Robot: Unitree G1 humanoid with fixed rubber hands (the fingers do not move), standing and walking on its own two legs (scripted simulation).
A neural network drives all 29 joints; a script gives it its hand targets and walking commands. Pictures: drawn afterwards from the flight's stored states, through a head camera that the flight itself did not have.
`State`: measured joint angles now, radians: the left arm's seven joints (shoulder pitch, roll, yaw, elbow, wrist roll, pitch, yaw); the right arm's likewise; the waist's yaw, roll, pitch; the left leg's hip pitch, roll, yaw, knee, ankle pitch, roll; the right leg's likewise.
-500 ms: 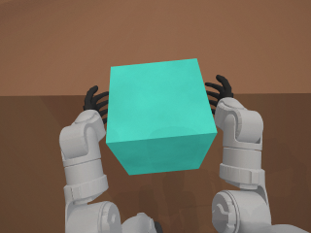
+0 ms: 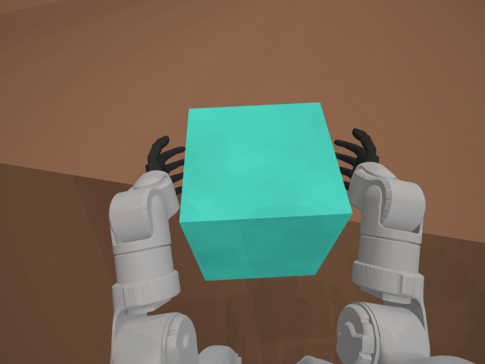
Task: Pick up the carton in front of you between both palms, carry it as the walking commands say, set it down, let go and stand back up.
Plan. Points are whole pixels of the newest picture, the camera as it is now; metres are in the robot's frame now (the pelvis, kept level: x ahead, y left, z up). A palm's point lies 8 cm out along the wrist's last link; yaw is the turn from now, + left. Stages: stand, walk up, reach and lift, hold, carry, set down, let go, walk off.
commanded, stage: carry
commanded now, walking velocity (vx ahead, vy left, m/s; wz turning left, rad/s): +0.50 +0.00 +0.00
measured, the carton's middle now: (257, 199) +0.36 +0.03 +0.06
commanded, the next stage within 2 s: none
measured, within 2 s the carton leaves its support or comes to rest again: neither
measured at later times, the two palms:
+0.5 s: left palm (189, 58) +0.64 +0.18 +0.17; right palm (341, 63) +0.61 -0.13 +0.17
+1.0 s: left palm out of the picture +0.93 +0.21 +0.22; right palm out of the picture +0.95 -0.10 +0.22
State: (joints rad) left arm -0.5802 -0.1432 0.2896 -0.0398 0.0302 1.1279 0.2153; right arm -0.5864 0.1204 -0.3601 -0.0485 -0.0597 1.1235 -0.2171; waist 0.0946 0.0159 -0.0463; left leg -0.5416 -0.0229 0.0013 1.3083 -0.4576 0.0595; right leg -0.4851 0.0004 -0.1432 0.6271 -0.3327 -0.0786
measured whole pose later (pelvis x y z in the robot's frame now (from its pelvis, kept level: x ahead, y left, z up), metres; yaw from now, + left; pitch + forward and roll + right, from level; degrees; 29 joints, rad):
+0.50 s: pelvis +0.28 +0.05 +0.04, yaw -1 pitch +5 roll +0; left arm -0.58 -0.13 0.36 -0.06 0.07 1.09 0.22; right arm -0.58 0.14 -0.30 -0.05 0.00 1.08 -0.22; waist -0.09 -0.01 -0.07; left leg -0.29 0.00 0.11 0.50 -0.43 0.03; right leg -0.73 -0.03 -0.06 1.13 -0.43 -0.04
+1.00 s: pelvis +0.59 +0.04 +0.06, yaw +0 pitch +5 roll +0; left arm -0.60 -0.11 0.27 -0.11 -0.01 1.10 0.22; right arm -0.58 0.11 -0.33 -0.13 -0.06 1.08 -0.22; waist 0.07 -0.02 -0.07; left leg -0.62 0.02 0.11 0.68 -0.30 0.06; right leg -0.16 -0.05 -0.10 0.51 -0.54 -0.01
